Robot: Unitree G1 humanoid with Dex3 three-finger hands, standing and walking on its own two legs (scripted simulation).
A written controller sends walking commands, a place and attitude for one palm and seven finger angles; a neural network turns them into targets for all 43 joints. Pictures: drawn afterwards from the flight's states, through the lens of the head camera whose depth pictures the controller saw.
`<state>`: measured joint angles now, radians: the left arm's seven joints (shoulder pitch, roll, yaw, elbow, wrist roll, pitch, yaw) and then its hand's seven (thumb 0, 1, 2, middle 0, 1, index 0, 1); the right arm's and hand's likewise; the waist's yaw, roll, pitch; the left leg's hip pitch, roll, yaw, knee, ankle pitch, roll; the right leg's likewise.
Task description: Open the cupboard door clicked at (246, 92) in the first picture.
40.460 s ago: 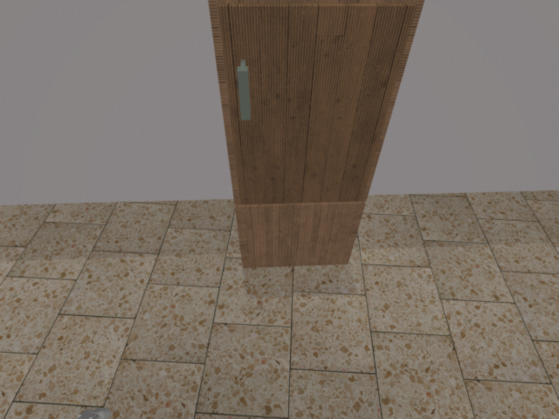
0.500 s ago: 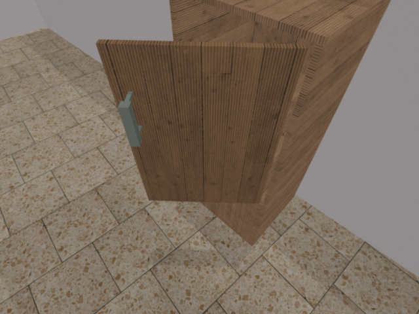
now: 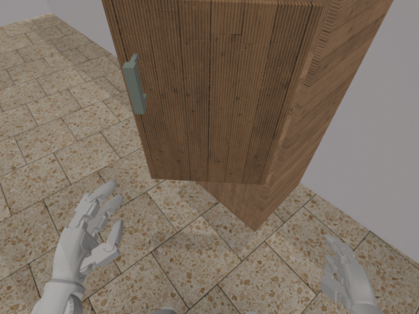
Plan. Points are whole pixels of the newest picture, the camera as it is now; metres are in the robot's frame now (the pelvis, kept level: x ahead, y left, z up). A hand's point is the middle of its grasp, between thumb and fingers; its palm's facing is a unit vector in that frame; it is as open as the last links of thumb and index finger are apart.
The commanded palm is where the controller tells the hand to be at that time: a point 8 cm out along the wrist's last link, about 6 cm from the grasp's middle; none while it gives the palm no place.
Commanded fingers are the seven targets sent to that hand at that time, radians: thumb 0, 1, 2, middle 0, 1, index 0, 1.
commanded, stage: raise the hand with hooked fingers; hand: left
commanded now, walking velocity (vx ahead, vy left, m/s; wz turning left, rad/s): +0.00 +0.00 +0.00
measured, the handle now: (137, 84) +0.57 +0.20 +0.13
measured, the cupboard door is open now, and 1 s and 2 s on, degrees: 42 42 42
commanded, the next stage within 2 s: move the hooked fingers beside the handle in 1.78 s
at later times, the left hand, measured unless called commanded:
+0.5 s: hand (81, 230) +0.24 +0.23 +0.07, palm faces +0.02 -1.00 -0.06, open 10.9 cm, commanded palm +0.21 +0.28 +0.07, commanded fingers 0.00 -0.08 0.48 -0.27 -0.93 -0.27 -0.93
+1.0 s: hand (46, 193) +0.28 +0.28 +0.12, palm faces +0.05 -1.00 -0.05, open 13.6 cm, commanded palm +0.25 +0.33 +0.13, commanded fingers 0.00 -0.50 0.30 -0.30 -1.20 -0.30 -1.20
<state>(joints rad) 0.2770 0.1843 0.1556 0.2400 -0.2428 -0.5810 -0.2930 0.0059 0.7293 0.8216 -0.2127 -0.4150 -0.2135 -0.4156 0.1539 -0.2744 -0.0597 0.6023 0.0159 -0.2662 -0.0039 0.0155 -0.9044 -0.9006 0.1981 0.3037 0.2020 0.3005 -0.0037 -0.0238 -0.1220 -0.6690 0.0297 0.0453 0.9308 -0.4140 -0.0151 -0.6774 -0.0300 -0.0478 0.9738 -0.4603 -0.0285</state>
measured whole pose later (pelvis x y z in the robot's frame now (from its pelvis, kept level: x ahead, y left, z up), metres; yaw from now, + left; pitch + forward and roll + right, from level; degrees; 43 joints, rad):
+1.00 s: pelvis +0.01 +0.02 +0.03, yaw +1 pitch +5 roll -1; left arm 0.05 0.37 0.37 0.22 -0.34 -0.16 -0.43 0.00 -0.41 0.34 -0.30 -1.15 -0.30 -1.15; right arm 0.24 -0.26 0.06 0.57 0.04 -0.26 -0.09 0.02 -0.90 -0.90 0.20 0.30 0.20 0.30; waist 0.03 0.03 -0.06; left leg -0.47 0.03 0.01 0.77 -0.38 0.01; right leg -0.43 -0.02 -0.08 0.72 -0.38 0.00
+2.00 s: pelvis +0.01 +0.01 +0.04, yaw +1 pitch +3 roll +0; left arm -0.15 0.42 0.43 0.44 -0.33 -0.12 -0.48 -0.01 -0.50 0.30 -0.30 -1.20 -0.30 -1.20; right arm 0.27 -0.28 0.06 0.62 0.06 -0.25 -0.13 0.02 -0.90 -0.90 0.20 0.30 0.21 0.30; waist 0.02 0.04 -0.04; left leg -0.38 0.03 0.02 0.65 -0.32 -0.01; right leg -0.35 -0.01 -0.08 0.63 -0.33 -0.02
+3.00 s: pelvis +0.01 +0.02 +0.03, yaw -1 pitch +10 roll -1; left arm -0.70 0.55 0.44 1.03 -0.20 -0.26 -0.46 -0.01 -0.50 0.30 -0.30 -1.20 -0.30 -1.20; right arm 0.37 -0.30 0.04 0.65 0.04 -0.08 -0.08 0.01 -0.90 -0.90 0.20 0.30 0.21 0.30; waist -0.08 0.01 -0.06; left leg -0.58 0.04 0.04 0.75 -0.35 0.01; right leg -0.55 -0.01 -0.05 0.70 -0.33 0.00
